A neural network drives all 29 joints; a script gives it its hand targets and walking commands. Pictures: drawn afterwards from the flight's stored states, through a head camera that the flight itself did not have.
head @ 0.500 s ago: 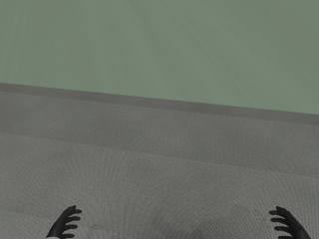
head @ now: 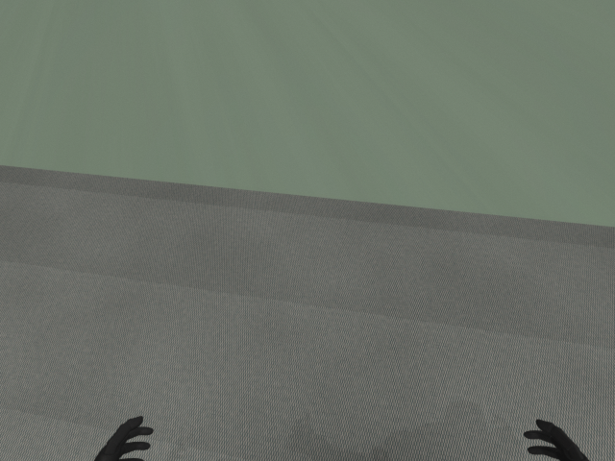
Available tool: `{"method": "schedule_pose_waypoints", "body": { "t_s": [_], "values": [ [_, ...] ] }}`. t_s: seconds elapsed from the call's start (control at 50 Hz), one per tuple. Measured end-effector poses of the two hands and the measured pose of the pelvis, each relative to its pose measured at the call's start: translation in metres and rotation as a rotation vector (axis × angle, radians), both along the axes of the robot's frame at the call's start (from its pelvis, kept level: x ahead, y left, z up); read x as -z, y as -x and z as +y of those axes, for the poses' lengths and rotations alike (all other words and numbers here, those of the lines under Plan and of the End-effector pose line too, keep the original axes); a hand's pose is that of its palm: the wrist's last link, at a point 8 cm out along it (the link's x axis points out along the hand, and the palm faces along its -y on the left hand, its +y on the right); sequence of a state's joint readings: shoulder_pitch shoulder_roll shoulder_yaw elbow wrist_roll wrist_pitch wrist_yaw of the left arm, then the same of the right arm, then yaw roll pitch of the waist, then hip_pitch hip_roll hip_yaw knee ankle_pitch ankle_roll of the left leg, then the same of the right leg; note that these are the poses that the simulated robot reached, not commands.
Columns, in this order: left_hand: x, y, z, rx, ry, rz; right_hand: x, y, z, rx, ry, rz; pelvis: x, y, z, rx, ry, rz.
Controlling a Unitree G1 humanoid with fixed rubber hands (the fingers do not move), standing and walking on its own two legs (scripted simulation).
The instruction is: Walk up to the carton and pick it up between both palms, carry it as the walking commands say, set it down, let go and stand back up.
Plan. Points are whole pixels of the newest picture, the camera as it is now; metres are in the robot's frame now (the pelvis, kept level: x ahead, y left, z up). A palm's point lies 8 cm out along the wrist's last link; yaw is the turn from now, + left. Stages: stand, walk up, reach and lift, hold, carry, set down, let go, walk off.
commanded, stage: stand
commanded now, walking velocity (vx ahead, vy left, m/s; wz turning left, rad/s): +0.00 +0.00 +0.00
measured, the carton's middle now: out of the picture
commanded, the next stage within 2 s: walk up in 1.54 s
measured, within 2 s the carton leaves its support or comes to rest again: neither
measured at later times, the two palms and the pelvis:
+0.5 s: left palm out of the picture +0.10 +0.31 -0.09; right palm out of the picture +0.10 -0.31 -0.09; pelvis +0.00 +0.00 +0.01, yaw +0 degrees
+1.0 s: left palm out of the picture +0.10 +0.31 -0.09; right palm out of the picture +0.10 -0.31 -0.09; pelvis +0.00 +0.00 +0.01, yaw +0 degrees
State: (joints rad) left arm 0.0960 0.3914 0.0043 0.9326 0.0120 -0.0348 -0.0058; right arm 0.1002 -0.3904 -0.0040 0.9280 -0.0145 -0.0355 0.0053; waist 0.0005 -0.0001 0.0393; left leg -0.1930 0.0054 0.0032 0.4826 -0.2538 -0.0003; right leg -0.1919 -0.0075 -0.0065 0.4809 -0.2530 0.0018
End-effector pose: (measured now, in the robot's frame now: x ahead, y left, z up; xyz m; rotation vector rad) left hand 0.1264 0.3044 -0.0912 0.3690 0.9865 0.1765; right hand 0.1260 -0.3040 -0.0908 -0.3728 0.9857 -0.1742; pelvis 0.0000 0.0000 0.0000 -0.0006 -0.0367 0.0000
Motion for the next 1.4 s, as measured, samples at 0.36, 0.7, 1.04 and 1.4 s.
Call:
{"method": "schedule_pose_waypoints", "body": {
  "t_s": [0.36,0.7,1.04,1.4],
  "values": [
    [0.002,0.02,0.006,-0.036,-0.007,0.08,0.003,0.021,-0.006,0.039,0.005,0.083,-0.007,0.002,0.0,-0.001,0.0,-0.007],
    [0.002,0.025,0.008,-0.051,-0.011,0.106,0.003,0.026,-0.008,0.052,0.009,0.11,-0.008,0.001,0.0,-0.002,-0.001,-0.006],
    [0.002,0.021,0.009,-0.056,-0.013,0.112,0.002,0.021,-0.009,0.055,0.013,0.116,-0.009,-0.004,0.0,-0.003,-0.001,-0.003],
    [0.002,0.017,0.01,-0.059,-0.014,0.115,0.002,0.016,-0.009,0.057,0.016,0.119,-0.01,-0.009,0.001,-0.003,-0.001,-0.001]
  ]
}}
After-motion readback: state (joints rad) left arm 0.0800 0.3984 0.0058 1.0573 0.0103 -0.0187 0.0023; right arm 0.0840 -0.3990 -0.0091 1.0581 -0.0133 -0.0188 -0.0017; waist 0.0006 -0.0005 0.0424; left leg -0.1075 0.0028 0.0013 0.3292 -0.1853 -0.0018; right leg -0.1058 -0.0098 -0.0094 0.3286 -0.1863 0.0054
